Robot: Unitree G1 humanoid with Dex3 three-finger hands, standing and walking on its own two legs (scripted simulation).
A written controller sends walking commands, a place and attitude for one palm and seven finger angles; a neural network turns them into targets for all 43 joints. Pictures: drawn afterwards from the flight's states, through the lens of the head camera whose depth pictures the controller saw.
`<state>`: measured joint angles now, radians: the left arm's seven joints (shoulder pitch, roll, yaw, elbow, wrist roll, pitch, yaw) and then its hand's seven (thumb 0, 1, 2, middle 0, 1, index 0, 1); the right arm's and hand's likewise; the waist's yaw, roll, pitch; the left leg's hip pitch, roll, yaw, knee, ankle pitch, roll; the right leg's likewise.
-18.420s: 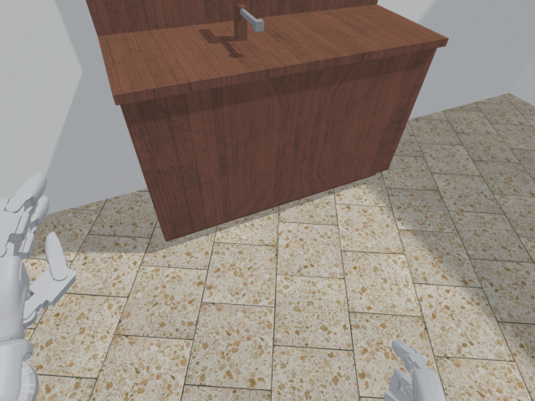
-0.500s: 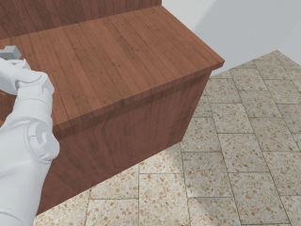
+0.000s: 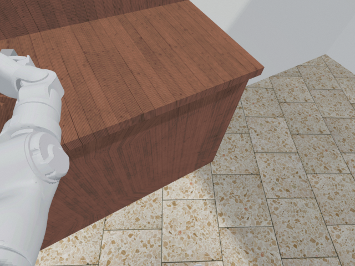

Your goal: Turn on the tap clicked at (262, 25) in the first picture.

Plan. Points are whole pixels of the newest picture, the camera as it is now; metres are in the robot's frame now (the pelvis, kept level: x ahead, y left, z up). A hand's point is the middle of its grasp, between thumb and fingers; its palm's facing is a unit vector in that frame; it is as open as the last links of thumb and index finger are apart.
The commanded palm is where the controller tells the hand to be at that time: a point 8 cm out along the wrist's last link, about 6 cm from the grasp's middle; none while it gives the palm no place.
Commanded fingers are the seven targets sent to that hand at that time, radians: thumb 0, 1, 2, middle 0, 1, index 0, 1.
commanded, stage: lift the hand up off the lever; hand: left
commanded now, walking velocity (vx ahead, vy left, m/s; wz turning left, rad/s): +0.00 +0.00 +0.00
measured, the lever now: (9, 58) +0.57 +0.31 +0.14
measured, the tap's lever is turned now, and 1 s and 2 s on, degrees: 67 67 67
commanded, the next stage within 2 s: draw the hand back beside the body in 1.48 s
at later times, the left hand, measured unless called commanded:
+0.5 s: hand (10, 58) +0.50 +0.27 +0.19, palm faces +0.84 -0.54 -0.08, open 7.8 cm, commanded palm +0.45 +0.27 +0.18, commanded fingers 0.00 0.90 0.90 -0.15 -0.15 -0.15 -0.15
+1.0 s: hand (0, 52) +0.50 +0.27 +0.21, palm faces +0.84 -0.53 -0.10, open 7.8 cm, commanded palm +0.44 +0.28 +0.20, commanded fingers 0.00 0.90 0.90 -0.15 -0.15 -0.15 -0.15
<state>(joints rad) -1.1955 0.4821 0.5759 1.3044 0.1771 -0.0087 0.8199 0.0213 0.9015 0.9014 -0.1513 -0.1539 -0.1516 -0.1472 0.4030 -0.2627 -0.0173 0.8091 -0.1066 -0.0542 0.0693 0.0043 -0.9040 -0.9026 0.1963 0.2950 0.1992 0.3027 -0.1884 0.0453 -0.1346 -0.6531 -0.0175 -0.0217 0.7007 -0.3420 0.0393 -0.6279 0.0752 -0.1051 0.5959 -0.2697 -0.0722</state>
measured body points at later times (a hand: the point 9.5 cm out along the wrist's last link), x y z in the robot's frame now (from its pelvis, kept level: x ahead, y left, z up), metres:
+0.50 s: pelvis +0.00 +0.00 +0.01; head +0.05 +0.00 +0.46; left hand +0.45 +0.29 +0.19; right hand +0.02 -0.27 -0.12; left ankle -0.01 +0.09 -0.72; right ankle +0.00 -0.07 -0.72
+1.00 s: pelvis -0.01 -0.01 +0.01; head +0.04 +0.00 +0.46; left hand +0.45 +0.30 +0.21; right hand -0.02 -0.27 -0.12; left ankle -0.01 +0.09 -0.72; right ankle +0.00 -0.07 -0.72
